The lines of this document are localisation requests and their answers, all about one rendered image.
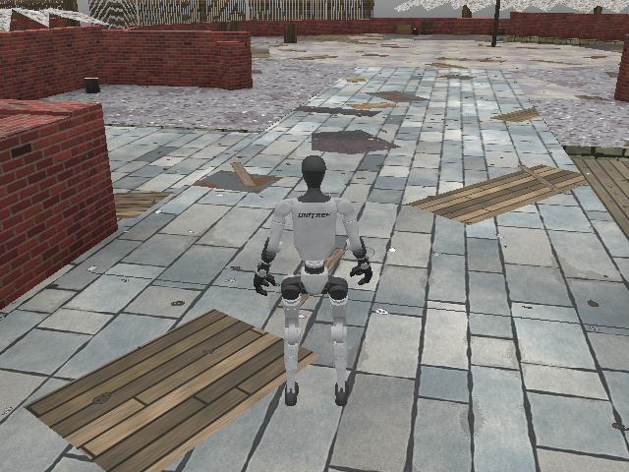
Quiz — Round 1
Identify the right robot forearm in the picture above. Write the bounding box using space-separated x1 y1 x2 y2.
352 236 371 269

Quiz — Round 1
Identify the robot left hand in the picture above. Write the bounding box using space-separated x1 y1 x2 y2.
254 273 276 296

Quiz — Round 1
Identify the humanoid robot torso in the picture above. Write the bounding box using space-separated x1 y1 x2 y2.
291 193 337 295

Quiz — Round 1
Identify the left robot foot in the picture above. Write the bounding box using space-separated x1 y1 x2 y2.
285 382 299 406

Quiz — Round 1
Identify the robot right hand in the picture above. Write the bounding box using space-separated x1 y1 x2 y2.
350 265 372 285

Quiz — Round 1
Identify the left robot upper arm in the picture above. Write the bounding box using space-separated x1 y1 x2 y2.
266 199 294 253

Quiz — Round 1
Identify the left robot forearm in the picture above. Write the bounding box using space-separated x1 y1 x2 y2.
256 237 276 277

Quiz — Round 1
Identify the right robot upper arm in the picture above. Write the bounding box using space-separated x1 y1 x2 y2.
334 198 363 252

